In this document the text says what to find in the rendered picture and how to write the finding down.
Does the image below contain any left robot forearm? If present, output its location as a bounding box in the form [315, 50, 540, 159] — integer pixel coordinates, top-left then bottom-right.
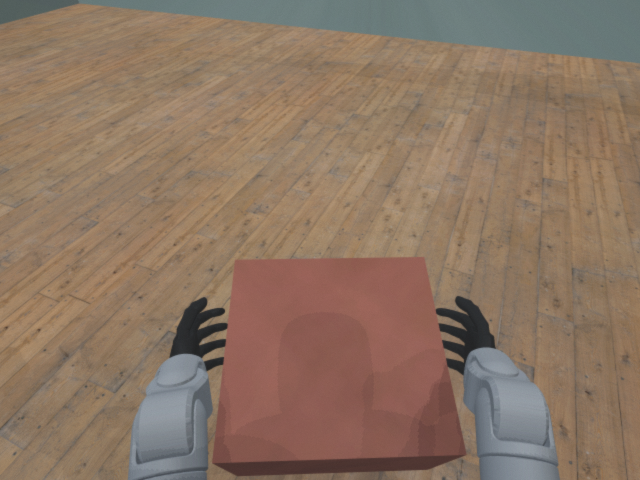
[128, 354, 213, 480]

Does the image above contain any carton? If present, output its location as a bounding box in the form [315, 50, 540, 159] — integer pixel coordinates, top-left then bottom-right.
[212, 257, 467, 476]

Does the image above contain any right robot forearm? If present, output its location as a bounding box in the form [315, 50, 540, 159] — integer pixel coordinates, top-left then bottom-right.
[463, 347, 560, 480]

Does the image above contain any right robot hand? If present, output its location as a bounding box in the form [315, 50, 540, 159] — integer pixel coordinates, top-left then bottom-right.
[436, 296, 496, 376]

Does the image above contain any left robot hand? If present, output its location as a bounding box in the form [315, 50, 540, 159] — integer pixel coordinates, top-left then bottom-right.
[169, 297, 228, 371]

